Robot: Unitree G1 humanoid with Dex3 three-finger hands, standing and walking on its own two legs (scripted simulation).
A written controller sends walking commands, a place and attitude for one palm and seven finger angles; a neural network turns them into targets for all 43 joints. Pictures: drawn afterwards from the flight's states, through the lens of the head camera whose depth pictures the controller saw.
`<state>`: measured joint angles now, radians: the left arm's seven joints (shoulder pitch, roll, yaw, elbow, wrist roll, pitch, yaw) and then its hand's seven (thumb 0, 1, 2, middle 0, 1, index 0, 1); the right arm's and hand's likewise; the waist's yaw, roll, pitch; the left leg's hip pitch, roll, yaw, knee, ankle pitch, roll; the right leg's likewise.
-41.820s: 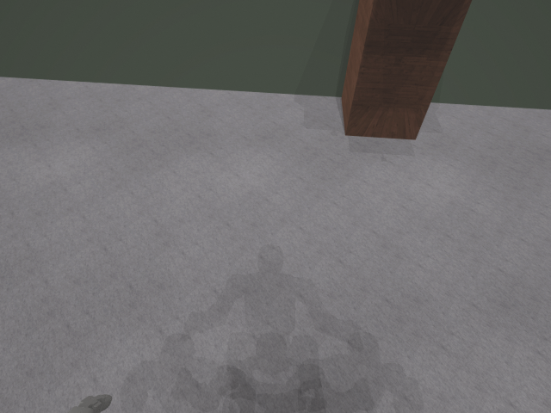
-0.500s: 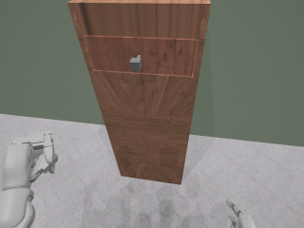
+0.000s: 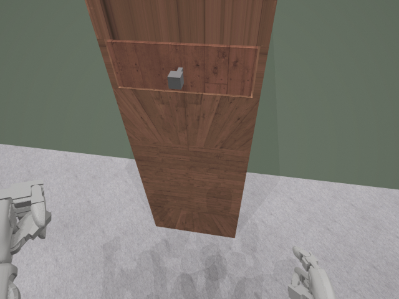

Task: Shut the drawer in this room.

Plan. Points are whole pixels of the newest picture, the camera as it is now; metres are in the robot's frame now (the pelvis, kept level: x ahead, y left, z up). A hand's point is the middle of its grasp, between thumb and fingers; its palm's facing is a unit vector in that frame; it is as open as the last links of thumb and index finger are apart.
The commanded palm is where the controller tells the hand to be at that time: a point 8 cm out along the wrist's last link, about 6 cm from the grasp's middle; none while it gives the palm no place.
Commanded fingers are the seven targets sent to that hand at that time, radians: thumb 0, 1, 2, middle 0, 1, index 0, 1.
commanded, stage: step back with the hand held close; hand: left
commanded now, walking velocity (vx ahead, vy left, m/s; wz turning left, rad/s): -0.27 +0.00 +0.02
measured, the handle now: (177, 76) +0.59 +0.13 +0.17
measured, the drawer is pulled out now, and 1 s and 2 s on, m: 0.00 0.00 0.00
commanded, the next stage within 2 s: stop stepping back and stand still in 1.28 s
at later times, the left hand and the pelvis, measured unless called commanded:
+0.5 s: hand (19, 255) +0.13 +0.26 +0.16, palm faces +0.41 -0.77 -0.48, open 3.2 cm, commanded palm +0.07 +0.29 +0.17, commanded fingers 0.00 0.90 0.90 -1.40 -1.60 -1.40 -1.60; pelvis -0.06 +0.02 -0.02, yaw -2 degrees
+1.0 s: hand out of the picture +0.04 +0.26 +0.15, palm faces +0.39 -0.81 -0.43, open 3.2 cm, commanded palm -0.04 +0.30 +0.17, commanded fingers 0.00 0.90 0.90 -1.40 -1.60 -1.40 -1.60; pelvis -0.16 +0.02 -0.03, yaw +3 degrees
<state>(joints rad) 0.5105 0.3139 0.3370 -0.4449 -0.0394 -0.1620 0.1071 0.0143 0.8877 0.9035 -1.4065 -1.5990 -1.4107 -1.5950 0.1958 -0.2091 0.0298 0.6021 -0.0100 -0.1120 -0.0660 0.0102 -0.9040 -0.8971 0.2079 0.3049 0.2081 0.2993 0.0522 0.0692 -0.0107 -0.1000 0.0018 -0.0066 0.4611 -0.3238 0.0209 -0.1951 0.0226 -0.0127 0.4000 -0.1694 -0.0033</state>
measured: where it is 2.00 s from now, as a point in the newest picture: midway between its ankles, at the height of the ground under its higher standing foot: outside the picture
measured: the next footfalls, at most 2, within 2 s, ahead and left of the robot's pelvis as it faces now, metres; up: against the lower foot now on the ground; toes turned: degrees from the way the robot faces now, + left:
right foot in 1.36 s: -0.34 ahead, -0.12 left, +0.00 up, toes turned -4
left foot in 1.54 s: -0.25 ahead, +0.08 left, +0.00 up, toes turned -1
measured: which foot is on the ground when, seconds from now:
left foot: down 0.00-1.00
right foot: down 0.00-1.00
